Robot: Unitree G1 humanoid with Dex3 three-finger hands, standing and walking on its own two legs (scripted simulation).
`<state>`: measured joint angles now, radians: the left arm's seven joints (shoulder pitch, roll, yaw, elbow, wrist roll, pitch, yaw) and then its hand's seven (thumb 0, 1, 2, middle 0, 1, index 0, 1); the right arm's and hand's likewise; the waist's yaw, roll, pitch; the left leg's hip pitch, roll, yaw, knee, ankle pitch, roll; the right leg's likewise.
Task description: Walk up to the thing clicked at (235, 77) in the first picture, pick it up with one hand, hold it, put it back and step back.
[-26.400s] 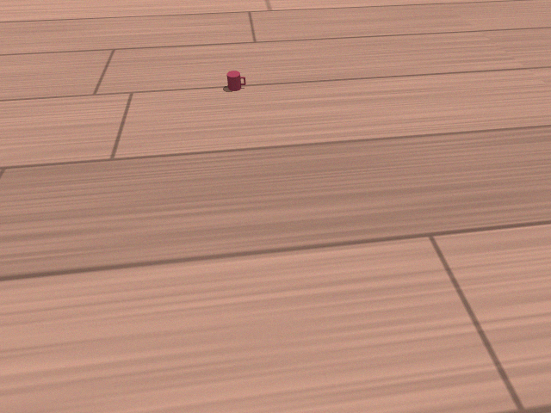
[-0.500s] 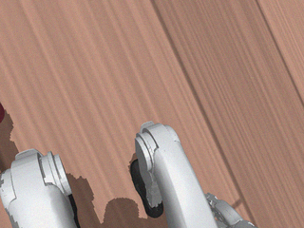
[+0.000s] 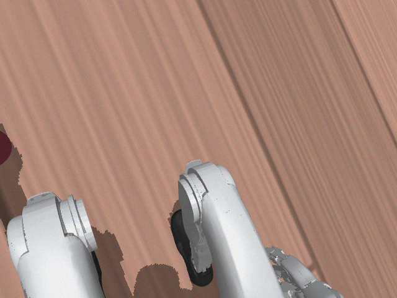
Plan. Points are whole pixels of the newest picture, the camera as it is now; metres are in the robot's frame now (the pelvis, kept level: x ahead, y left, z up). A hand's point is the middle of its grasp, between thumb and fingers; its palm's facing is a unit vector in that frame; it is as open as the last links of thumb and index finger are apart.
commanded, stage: withdraw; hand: left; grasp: from above
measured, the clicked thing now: out of the picture +0.44 +0.34 -0.26
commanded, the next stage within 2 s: home in 0.90 s
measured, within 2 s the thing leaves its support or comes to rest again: neither
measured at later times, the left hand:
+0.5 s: hand out of the picture +0.41 +0.37 -0.03, palm faces -0.47 -0.11 -0.88, open 14.3 cm
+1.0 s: hand out of the picture +0.44 +0.37 -0.13, palm faces -0.34 -0.07 -0.94, open 14.1 cm
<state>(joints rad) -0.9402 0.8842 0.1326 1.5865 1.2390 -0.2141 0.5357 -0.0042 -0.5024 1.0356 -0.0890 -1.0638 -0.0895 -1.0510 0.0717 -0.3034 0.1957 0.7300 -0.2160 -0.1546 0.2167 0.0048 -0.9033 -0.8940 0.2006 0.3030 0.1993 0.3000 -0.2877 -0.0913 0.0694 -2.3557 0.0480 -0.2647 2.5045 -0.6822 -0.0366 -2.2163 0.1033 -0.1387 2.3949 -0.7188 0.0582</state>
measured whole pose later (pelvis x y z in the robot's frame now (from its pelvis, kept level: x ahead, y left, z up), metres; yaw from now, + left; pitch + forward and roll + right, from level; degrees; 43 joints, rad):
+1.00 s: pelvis -0.02 +0.00 +0.02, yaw +5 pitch +32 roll -9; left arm -1.05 0.84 0.13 1.50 1.32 -0.19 0.45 0.00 -0.51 0.98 -0.09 -1.00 -0.10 -0.99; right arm 0.13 -0.27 0.12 0.72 -0.16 -0.03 0.11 0.01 -0.91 -0.89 0.20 0.30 0.20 0.30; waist -0.27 -0.03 -0.02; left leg -2.38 0.02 -0.17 2.38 -0.58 -0.01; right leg -2.24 0.06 -0.08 2.33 -0.67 0.04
